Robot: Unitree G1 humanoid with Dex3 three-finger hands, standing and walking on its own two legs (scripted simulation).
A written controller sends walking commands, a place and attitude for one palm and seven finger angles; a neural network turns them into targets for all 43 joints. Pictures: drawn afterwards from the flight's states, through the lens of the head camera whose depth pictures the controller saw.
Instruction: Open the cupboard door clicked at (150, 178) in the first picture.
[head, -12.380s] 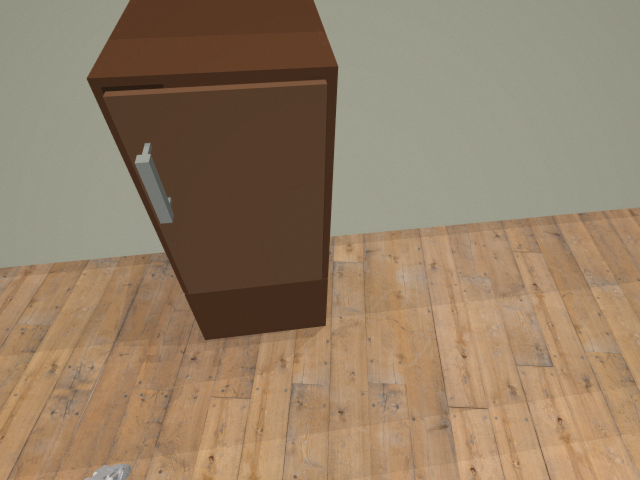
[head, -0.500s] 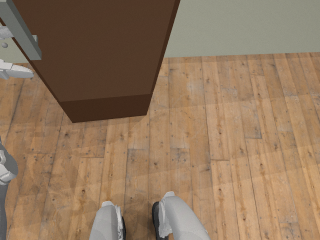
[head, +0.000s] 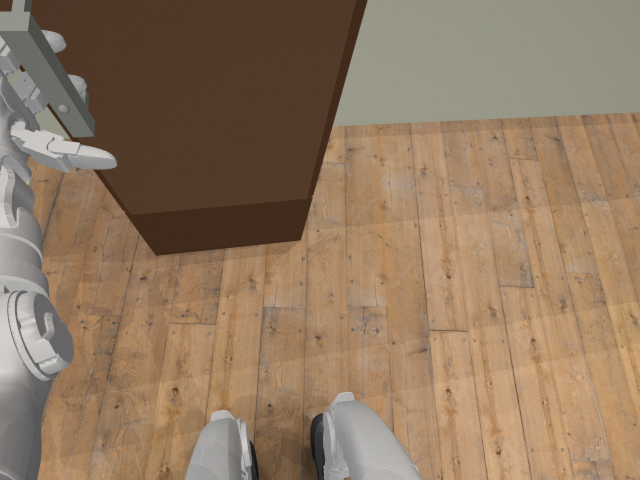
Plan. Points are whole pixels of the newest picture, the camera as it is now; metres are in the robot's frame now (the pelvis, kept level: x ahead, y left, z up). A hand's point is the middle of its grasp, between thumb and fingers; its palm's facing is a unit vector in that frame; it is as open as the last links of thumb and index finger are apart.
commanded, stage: slide the fingers in behind the handle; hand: left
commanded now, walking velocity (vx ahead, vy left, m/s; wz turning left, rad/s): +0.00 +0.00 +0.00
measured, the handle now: (56, 69) +0.58 +0.24 +0.06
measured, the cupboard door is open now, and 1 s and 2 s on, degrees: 0 1 14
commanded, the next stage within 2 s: close the thumb around the handle in 0.66 s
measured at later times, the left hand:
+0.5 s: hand (78, 112) +0.53 +0.22 +0.06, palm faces +0.06 -1.00 -0.02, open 14.0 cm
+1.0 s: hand (77, 107) +0.53 +0.22 +0.06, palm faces +0.06 -1.00 -0.02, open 12.4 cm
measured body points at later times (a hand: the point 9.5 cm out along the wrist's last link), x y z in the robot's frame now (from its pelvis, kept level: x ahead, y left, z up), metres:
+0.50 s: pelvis -0.01 -0.01 +0.00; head +0.16 +0.02 +0.41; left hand +0.52 +0.27 +0.06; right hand -0.02 -0.28 -0.11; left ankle -0.01 +0.09 -0.65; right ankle +0.02 -0.12 -0.65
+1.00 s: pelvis +0.00 +0.00 +0.00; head +0.16 +0.03 +0.41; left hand +0.52 +0.27 +0.06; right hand -0.02 -0.26 -0.10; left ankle -0.01 +0.09 -0.65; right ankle +0.02 -0.12 -0.65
